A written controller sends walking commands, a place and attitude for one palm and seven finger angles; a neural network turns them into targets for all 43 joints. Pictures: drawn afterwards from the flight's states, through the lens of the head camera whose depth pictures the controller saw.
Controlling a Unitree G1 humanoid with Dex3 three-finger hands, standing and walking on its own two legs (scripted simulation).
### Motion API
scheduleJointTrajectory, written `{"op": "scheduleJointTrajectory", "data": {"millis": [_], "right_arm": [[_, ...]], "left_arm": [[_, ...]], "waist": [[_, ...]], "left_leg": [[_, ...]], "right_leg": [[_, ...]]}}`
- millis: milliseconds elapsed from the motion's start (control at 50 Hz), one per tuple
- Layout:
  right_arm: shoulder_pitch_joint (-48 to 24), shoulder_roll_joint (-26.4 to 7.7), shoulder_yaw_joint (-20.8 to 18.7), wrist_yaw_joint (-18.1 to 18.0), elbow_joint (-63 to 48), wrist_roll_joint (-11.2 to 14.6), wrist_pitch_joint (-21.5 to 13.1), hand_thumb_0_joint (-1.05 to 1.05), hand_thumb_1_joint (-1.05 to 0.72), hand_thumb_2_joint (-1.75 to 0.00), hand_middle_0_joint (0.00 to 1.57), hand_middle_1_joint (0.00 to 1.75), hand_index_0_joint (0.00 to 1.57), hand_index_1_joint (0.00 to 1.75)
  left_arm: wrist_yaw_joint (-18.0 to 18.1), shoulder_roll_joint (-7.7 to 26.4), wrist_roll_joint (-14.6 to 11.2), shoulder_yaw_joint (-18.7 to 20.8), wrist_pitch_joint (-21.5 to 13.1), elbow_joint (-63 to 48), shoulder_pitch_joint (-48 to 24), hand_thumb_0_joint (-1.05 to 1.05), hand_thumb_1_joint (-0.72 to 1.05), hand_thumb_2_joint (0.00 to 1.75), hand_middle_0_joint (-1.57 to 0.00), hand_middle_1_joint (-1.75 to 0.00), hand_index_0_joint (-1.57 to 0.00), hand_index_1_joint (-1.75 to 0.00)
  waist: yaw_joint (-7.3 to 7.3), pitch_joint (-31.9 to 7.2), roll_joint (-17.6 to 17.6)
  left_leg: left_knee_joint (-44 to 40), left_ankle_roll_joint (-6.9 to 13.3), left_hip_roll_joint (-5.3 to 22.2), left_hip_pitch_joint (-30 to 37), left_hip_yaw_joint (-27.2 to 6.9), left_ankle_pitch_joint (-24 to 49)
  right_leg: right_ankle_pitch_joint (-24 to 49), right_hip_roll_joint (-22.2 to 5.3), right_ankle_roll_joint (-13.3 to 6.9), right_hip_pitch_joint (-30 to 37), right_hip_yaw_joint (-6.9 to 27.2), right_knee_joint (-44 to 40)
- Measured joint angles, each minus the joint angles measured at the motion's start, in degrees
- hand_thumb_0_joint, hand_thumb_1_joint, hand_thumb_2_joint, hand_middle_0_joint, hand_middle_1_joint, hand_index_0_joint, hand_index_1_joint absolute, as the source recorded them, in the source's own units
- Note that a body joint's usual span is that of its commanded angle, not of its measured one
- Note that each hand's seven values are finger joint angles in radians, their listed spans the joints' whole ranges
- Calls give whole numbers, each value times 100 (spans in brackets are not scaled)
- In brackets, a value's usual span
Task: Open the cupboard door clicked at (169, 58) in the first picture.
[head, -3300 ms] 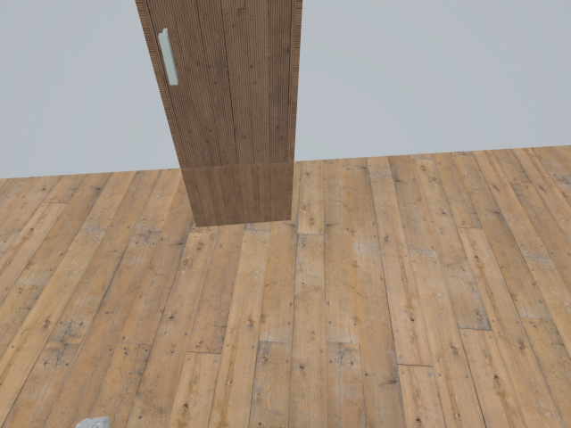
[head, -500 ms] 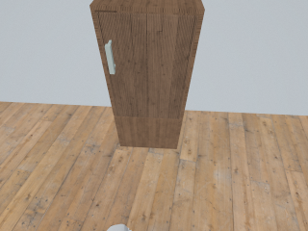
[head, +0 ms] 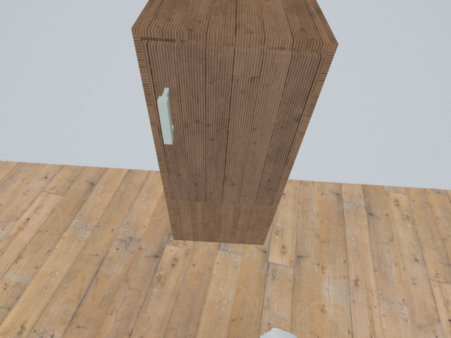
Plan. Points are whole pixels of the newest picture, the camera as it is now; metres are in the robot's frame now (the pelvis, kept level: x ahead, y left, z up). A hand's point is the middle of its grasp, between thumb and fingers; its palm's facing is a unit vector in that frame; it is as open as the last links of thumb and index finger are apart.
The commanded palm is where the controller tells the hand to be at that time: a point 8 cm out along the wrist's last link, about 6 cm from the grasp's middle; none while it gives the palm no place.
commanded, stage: come to a stop and stand still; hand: left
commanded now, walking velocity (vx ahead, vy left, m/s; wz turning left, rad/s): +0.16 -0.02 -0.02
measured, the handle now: (167, 116) +0.60 +0.19 +0.03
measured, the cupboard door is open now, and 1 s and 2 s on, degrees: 0 0 0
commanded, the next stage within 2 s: look again from close up in 1.38 s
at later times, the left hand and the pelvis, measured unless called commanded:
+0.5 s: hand out of the picture +0.14 +0.19 -0.18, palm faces +0.06 -0.97 -0.23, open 7.3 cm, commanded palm none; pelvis +0.05 +0.00 -0.02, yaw +1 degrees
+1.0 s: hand out of the picture -0.01 +0.19 -0.18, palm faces +0.02 -0.98 -0.20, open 7.4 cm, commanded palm none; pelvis +0.02 +0.03 +0.00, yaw -1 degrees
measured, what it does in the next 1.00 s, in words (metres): steps on the spot: right foot, then left foot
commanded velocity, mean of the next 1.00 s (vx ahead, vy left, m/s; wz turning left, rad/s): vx -0.09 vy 0.04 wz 0.00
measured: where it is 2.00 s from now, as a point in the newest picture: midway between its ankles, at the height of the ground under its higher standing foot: outside the picture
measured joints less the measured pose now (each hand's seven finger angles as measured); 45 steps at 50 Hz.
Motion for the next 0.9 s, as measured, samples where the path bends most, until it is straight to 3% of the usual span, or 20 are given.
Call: {"op": "scheduleJointTrajectory", "data": {"millis": [100, 160, 220, 300, 360, 460, 520, 540, 600, 660, 700, 800, 840, 900], "right_arm": [[352, 125, 29, 15, 255, -45, 109, -1, -93, -90, 19, 30, 20, 30], [527, 213, 64, 0, 385, -15, 177, 0, -92, -90, 20, 30, 20, 30], [439, 188, 11, 0, 422, 82, 347, 0, -92, -90, 20, 30, 20, 30], [56, 151, -78, -15, 228, 100, 568, 0, -91, -90, 20, 30, 20, 30], [-288, 37, -148, 15, -28, 76, 664, 0, -91, -90, 20, 30, 20, 30], [-791, -153, -203, 75, -480, 45, 660, 0, -91, -90, 19, 30, 20, 30], [-896, -218, -178, 94, -677, 40, 544, 0, -91, -90, 19, 30, 20, 30], [-874, -243, -165, 99, -735, 34, 489, 0, -91, -90, 19, 30, 20, 30], [-821, -150, -95, 92, -767, -38, 494, 0, -91, -90, 19, 30, 20, 30], [-730, -66, 4, 49, -705, -57, 535, 0, -91, -90, 19, 30, 20, 30], [-700, -29, 52, 37, -640, -40, 531, 0, -91, -90, 19, 30, 20, 30], [-687, 12, 61, 2, -493, 9, 443, 0, -92, -90, 20, 30, 20, 30], [-672, 7, 61, 6, -418, 38, 407, 0, -92, -90, 20, 30, 20, 30], [-667, -67, 17, -11, -242, 115, 383, 0, -93, -90, 20, 30, 20, 30]], "left_arm": [[17, -24, -15, -44, 17, -155, -421, 0, 91, 90, -20, -30, -20, -30], [59, -41, -23, -116, -78, -233, -564, 0, 91, 90, -20, -30, -20, -30], [129, -177, -50, -189, -167, -242, -696, 0, 91, 90, -20, -30, -20, -30], [213, -293, -40, -199, -87, -356, -830, 0, 91, 90, -20, -30, -20, -30], [272, -303, -37, -116, 8, -455, -857, -1, 92, 90, -20, -30, -21, -30], [243, -107, 30, -49, 166, -544, -773, -1, 92, 90, -21, -30, -21, -30], [210, 54, 29, 1, 243, -557, -640, -1, 91, 90, -21, -30, -21, -30], [199, 100, 7, 13, 276, -567, -575, -1, 91, 90, -20, -30, -21, -30], [186, 263, -33, 77, 431, -493, -438, 0, 91, 90, -20, -30, -20, -30], [145, 341, -15, 100, 448, -408, -237, 0, 91, 90, -20, -30, -20, -30], [136, 350, -24, 72, 398, -345, -66, 0, 91, 90, -20, -30, -20, -30], [151, 232, -57, -86, 344, -74, 303, 0, 91, 90, -20, -30, -20, -30], [160, 151, -74, -155, 300, 47, 385, 0, 91, 90, -20, -30, -20, -30], [199, -52, -88, -260, 183, 260, 415, 0, 91, 90, -20, -30, -20, -30]], "waist": [[-185, 112, 92], [-264, 173, 118], [-349, 243, 370], [-281, 354, 348], [-194, 372, 335], [-67, 330, 230], [-19, 243, 131], [-20, 188, 124], [14, 120, -57], [63, 6, -91], [103, -40, -87], [97, -65, -14], [77, -67, 9], [48, -25, 194]], "left_leg": [[137, -140, 34, 282, -7, -351], [676, -290, 96, 269, -27, -803], [1883, -400, 256, -222, -385, -1511], [3682, -468, 98, -1186, -833, -1929], [4064, -540, 89, -1673, -980, -1722], [3365, -574, 174, -1753, -1001, -1351], [2171, -540, 205, -1293, -916, -787], [1705, -443, 221, -1118, -898, -483], [1688, -224, 135, -1095, -810, -407], [1238, -168, 85, -959, -790, -207], [924, -134, 39, -868, -758, -17], [488, -69, -79, -742, -627, 238], [482, -76, -132, -764, -564, 259], [571, -124, -98, -785, -527, 231]], "right_leg": [[47, 77, -71, 328, -99, -1285], [905, 173, -126, 850, -144, -2279], [260, 307, -297, 911, -300, -2100], [228, 255, -319, 981, -338, -2225], [366, 209, -292, 994, -331, -2388], [538, 131, -165, 886, -230, -2454], [544, 95, -45, 774, -165, -2297], [492, 91, -7, 698, -161, -2150], [-627, 235, -22, 446, 252, -1251], [-789, 461, -43, 307, 494, -219], [-775, 501, -12, 432, 480, -40], [-945, 431, 45, 1296, 294, -1284], [-596, 403, 33, 1713, 274, -2129], [-240, 456, -145, 2065, 287, -2845]]}}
